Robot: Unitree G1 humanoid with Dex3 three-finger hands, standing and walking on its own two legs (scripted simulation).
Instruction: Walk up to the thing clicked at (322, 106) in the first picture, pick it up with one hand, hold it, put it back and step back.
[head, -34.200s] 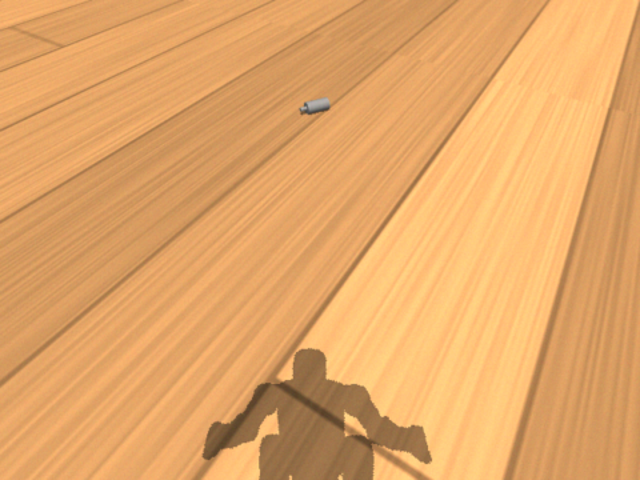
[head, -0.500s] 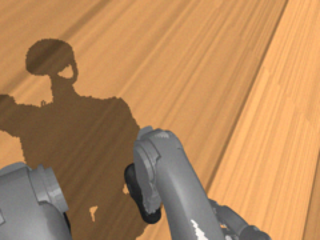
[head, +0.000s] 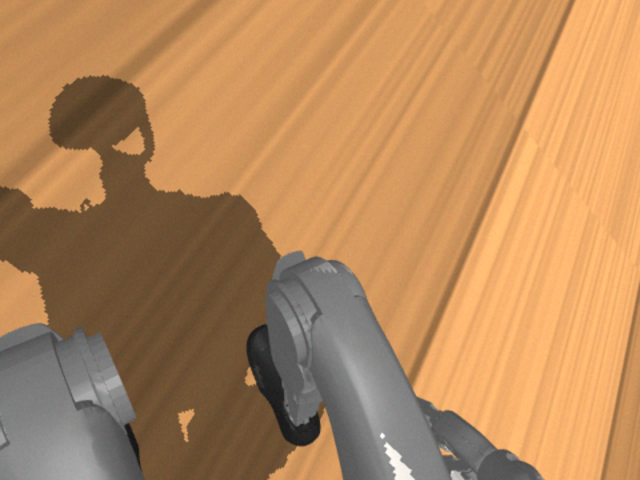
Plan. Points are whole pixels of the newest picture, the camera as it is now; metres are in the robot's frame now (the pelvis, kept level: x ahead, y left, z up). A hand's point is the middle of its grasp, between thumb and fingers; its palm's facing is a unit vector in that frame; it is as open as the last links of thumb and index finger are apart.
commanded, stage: open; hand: left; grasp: from above
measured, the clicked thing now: out of the picture +0.42 +0.37 -0.27
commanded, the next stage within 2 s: withdraw in 0.12 s
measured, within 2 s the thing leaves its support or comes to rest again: neither
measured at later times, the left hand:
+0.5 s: hand out of the picture +0.44 +0.34 -0.20, palm faces -0.29 -0.13 -0.95, open 13.9 cm
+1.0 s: hand out of the picture +0.42 +0.33 -0.08, palm faces -0.47 -0.12 -0.87, open 14.0 cm
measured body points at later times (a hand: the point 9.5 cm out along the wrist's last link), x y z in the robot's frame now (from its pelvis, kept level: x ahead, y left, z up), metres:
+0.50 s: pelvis +0.01 +0.00 +0.01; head +0.25 +0.13 +0.36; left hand +0.45 +0.34 -0.15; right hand +0.09 -0.25 -0.07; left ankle +0.06 +0.13 -0.27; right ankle +0.11 -0.12 -0.27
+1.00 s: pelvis -0.01 -0.01 +0.06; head +0.19 +0.08 +0.45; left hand +0.44 +0.33 -0.03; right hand +0.09 -0.28 -0.04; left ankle +0.06 +0.13 -0.27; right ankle +0.11 -0.12 -0.27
